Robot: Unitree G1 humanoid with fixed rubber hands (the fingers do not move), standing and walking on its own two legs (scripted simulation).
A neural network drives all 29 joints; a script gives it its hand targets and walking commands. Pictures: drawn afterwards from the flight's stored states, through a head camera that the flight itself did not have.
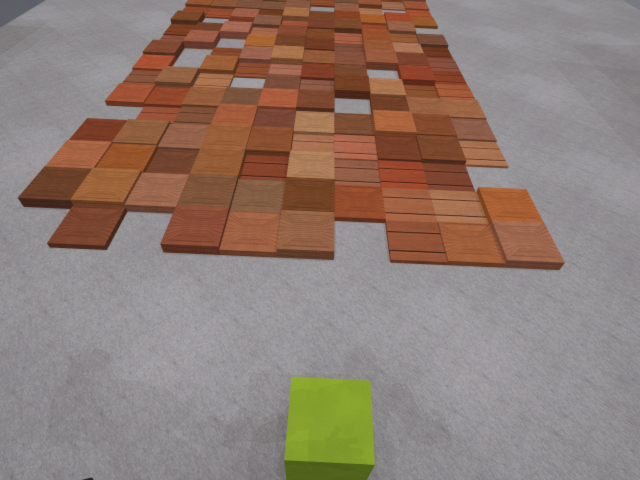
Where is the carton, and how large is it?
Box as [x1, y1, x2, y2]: [284, 377, 374, 479]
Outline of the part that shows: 291,377 284,457 286,479 366,479 374,465 369,381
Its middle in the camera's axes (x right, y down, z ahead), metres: +0.03 +0.52 +1.06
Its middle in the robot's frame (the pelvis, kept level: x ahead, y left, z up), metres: +0.39 -0.05 -0.66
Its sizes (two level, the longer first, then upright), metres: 0.210 0.200 0.250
